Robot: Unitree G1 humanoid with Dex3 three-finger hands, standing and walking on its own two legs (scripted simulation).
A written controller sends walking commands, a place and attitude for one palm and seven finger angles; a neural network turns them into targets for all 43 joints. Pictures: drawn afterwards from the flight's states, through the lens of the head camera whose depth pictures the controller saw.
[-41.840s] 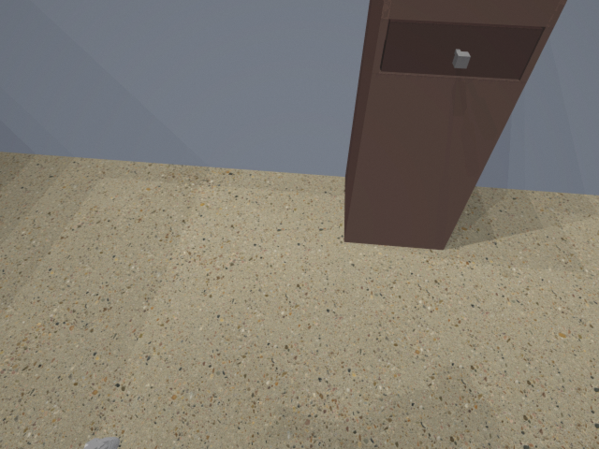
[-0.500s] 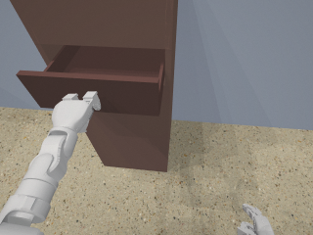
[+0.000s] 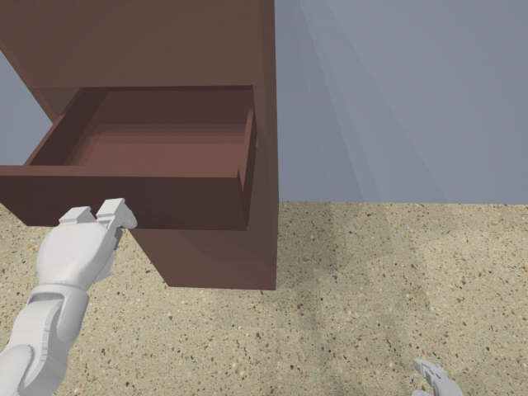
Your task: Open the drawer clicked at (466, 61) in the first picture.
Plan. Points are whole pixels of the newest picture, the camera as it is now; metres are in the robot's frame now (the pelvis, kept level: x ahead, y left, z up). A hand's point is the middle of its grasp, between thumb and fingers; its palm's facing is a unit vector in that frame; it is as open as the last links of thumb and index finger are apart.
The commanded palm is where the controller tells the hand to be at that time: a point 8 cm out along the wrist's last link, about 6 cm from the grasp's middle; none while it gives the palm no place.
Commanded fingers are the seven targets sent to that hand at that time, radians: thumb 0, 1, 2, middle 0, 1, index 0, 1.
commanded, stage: pull the drawer open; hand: left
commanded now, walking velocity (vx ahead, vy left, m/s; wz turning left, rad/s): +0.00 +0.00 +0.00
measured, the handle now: (109, 225) +0.34 +0.25 +0.09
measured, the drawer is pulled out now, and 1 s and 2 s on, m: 0.21 0.30 0.30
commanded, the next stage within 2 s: open the thumb to release the handle in 0.54 s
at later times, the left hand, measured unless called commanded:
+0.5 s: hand (75, 331) +0.19 +0.25 +0.07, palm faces +0.01 -0.10 -0.99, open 6.8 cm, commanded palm +0.13 +0.27 +0.13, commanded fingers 0.00 0.90 0.90 -0.40 -1.35 -0.40 -1.35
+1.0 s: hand (74, 320) +0.20 +0.25 +0.07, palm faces +0.09 -0.07 -0.99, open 9.3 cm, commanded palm +0.18 +0.25 +0.13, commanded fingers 0.00 -0.43 0.33 -0.31 -1.21 -0.31 -1.21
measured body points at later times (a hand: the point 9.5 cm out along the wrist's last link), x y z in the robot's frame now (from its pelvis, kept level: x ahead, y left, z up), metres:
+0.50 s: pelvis +0.00 -0.01 +0.00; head +0.02 -0.03 +0.45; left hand +0.19 +0.25 +0.12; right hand +0.24 -0.21 -0.08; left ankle -0.03 +0.12 -0.73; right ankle -0.04 -0.12 -0.73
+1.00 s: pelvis -0.01 +0.00 -0.01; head +0.00 -0.04 +0.44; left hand +0.19 +0.25 +0.13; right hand +0.19 -0.20 -0.12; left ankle -0.03 +0.12 -0.73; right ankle -0.04 -0.12 -0.73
